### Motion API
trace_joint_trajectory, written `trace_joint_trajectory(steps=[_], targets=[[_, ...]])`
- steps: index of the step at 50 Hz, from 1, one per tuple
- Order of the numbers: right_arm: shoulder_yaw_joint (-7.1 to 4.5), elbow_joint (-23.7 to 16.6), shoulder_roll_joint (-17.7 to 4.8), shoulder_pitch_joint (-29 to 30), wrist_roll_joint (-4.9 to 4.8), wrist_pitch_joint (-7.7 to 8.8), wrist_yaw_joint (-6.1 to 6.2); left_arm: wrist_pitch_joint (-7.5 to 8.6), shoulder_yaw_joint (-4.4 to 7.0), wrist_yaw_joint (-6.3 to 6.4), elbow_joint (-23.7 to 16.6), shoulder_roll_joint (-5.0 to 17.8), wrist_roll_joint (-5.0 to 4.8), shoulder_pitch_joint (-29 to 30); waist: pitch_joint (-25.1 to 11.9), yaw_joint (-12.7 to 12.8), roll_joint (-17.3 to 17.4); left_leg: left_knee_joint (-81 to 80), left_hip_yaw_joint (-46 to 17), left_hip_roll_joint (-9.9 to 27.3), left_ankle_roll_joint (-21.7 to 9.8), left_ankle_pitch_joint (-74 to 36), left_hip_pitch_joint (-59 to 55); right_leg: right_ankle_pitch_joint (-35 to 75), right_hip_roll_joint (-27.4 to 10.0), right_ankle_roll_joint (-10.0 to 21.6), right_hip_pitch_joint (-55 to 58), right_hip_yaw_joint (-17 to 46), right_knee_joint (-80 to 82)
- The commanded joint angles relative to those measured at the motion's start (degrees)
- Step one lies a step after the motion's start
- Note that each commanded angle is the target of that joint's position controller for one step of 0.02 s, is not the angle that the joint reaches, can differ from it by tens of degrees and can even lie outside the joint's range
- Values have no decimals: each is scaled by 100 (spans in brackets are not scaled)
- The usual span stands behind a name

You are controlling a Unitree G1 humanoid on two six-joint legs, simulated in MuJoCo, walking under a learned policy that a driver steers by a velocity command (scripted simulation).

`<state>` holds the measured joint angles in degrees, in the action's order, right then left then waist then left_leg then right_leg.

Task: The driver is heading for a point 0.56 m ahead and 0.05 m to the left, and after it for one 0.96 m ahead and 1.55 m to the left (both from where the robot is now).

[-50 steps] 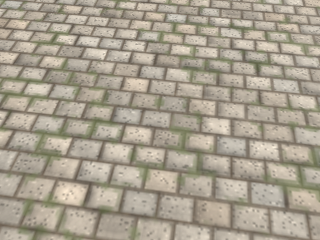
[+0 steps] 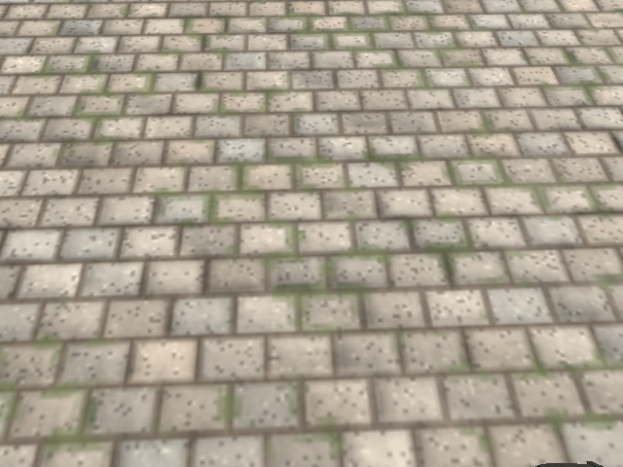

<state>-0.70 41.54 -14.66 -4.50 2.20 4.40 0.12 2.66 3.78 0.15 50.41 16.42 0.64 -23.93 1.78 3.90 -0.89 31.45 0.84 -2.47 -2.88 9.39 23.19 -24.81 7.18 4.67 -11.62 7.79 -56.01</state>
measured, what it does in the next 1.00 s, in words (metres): walks ahead, turning left: right foot, then left foot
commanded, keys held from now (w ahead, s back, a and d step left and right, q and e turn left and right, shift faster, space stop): w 0.34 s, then w+q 0.66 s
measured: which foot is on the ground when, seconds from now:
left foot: down 0.00-0.44, up 0.46-0.96, down 0.98-1.00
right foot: up 0.00-0.40, down 0.42-0.96, up 0.98-1.00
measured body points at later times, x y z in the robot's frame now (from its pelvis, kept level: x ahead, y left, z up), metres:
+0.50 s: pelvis +0.25 -0.04 +0.00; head +0.27 -0.05 +0.45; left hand +0.45 +0.19 -0.09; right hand +0.20 -0.29 -0.14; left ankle +0.10 +0.09 -0.67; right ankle +0.31 -0.12 -0.73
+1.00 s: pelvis +0.49 +0.00 -0.01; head +0.53 +0.02 +0.44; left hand +0.39 +0.24 -0.16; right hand +0.74 -0.17 -0.11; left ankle +0.57 +0.08 -0.73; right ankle +0.33 -0.12 -0.69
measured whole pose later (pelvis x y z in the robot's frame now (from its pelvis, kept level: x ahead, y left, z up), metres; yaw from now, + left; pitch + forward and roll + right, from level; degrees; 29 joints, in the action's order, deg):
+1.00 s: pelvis +0.49 +0.00 -0.01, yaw +16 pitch +1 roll +0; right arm -2.9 44.4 -13.2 -2.7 2.7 1.4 -2.6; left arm 2.9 2.4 1.2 54.8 12.8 1.3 -23.4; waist 3.7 2.1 -0.2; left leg 34.9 7.2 -2.9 -9.4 10.7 26.1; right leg -29.0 -4.8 -0.2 -0.5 -16.2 -42.2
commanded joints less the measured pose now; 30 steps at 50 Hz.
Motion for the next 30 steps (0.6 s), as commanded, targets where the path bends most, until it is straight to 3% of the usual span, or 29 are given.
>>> trace_joint_trajectory(steps=[1, 3, 6, 10, 13, 16, 19, 20, 21, 22, 23, 24, 25, 26, 28, 30], targets=[[-226, 38, -502, -893, -35, -16, -12, 51, 43, -75, -403, 393, 108, 102, -156, -440, 203, -1820, -2646, 1901, -899, 721, -1919, 456, -621, -56, -2221, -54, -1109], [-212, 231, -498, -1041, -57, 77, -12, -33, 24, -147, -434, 338, 185, 199, -84, -315, 599, -1940, -1872, 1532, -768, -314, -1582, 550, -741, -139, -1982, -141, -769], [-245, 453, -582, -1373, -144, 212, -63, -91, 0, -199, -500, 284, 202, 396, -187, -266, 634, -2065, -1447, 1477, -881, -1143, -1664, 772, -751, -229, -2119, -267, -509], [-254, 658, -571, -1645, -165, 173, -68, -76, -120, -263, -831, 145, 197, 1442, 79, -424, 561, -2406, -961, 1316, -888, -1148, -1661, 1561, -1059, -401, -2505, -671, 537], [-276, 824, -647, -1927, -172, 149, -82, -41, -231, -290, -1014, 3, 141, 2091, 132, -600, 595, -2370, -627, 1196, -781, -1501, -1626, 2034, -1041, -416, -2109, -964, 1524], [-304, 976, -761, -2192, -152, 116, -77, -19, -238, -253, -1114, 97, 104, 2409, 142, -689, 614, -2178, -629, 1361, -715, -1780, -1890, 2020, -940, -303, -1797, -1088, 2039], [-317, 1095, -826, -2237, -133, 56, -38, 37, -192, -178, -1119, 208, 123, 2274, 132, -530, 586, -1641, -779, 1517, -630, -2521, -2137, 1571, -781, -114, -1256, -1094, 2469], [-323, 1118, -866, -2182, -155, 35, -26, 83, -150, -135, -958, 262, 156, 1781, -71, -274, 483, -1038, -698, 1406, -553, -3083, -2098, 1553, -634, -35, -576, -1135, 2825], [-293, 1126, -784, -2198, -185, 27, -28, 162, -61, -69, -670, 453, 231, 947, -563, 50, 221, -10, -481, 1110, -444, -3036, -1723, 1646, -703, 102, 624, -1007, 3074], [-211, 888, -529, -2071, -218, 51, -38, 218, 63, 20, -532, 914, 357, -84, -1337, 464, -395, 1592, -240, 772, -309, -1381, -695, 985, -2028, 390, 2036, 359, 3243], [-111, 790, 11, -2713, -341, 21, -11, 149, 187, 29, -510, 1410, 327, -190, -1807, 161, -1562, 3214, 133, -73, -147, 2104, 969, 585, -3410, 917, 2929, 2569, 3889], [-295, 937, -677, -2405, -171, -76, 48, 90, 120, 6, -551, 980, 142, 88, -1247, 143, -546, 3673, -391, 211, -218, 1917, 1294, 203, -3190, 866, 2246, 2537, 4040], [-321, 881, -606, -2092, -171, -82, 1, 101, 8, -11, -597, 598, 107, 579, -548, -68, -360, 3612, -500, 426, -241, 1402, 1323, 405, -2898, 719, 1565, 1693, 4201], [-293, 893, -436, -1962, -180, -98, -34, 146, -49, -32, -594, 346, 99, 833, -223, -189, -332, 3413, -464, 589, -206, 1068, 1160, 948, -2626, 572, 1042, 1039, 4429], [-314, 961, -342, -1969, -69, -232, -113, 230, -100, 6, -520, 146, 81, 959, -13, -402, -505, 3237, -384, 717, -105, 789, 865, 1636, -2247, 329, 538, 170, 4652], [-327, 906, -232, -1837, -64, -325, -183, 334, -74, 18, -417, 185, 53, 802, -42, -477, -393, 3284, -326, 706, -53, 532, 921, 2324, -2204, 330, 519, -251, 4721]])
Keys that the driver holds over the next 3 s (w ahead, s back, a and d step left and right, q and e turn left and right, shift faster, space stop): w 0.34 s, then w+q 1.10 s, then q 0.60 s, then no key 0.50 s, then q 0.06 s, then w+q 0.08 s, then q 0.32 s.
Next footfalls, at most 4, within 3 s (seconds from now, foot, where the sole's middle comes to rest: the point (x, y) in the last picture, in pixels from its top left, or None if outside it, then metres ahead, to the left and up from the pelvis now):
0.42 right None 0.35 -0.13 -0.76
0.98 left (300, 403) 0.61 0.09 -0.76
1.52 right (314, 270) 0.97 0.08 -0.76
2.00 left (237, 314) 0.82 0.26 -0.76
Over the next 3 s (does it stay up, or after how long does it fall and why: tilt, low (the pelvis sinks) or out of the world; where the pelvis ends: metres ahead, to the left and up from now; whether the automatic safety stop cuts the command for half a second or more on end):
stays up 0.84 0.21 0.01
